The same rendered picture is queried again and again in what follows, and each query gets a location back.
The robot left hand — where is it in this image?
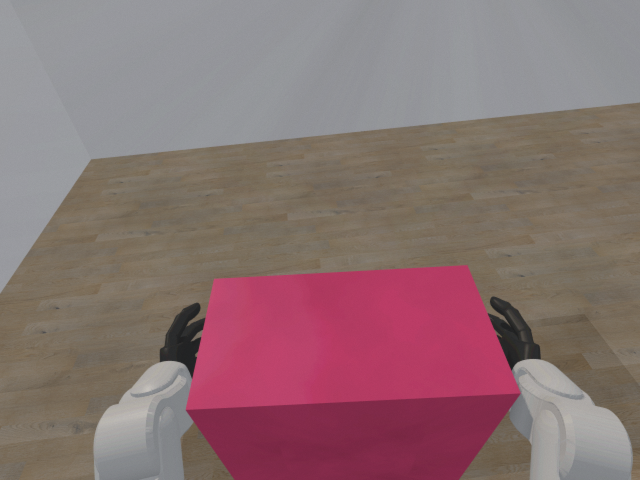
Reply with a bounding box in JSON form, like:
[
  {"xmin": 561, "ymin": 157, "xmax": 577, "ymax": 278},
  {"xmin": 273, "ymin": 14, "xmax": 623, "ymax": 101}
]
[{"xmin": 160, "ymin": 303, "xmax": 205, "ymax": 378}]

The robot right forearm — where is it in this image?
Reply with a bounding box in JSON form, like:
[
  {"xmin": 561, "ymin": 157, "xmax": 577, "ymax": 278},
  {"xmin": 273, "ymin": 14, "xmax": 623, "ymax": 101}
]
[{"xmin": 509, "ymin": 359, "xmax": 633, "ymax": 480}]

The carton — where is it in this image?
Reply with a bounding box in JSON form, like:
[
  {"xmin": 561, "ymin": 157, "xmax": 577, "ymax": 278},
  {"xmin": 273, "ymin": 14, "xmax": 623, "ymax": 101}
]
[{"xmin": 186, "ymin": 265, "xmax": 521, "ymax": 480}]

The robot left forearm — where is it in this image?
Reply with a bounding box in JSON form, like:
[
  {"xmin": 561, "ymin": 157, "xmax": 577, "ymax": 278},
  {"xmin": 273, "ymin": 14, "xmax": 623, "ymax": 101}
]
[{"xmin": 93, "ymin": 361, "xmax": 194, "ymax": 480}]

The robot right hand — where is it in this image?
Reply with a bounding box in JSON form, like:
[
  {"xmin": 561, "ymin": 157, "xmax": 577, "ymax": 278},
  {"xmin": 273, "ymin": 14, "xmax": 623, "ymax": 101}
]
[{"xmin": 488, "ymin": 296, "xmax": 541, "ymax": 371}]

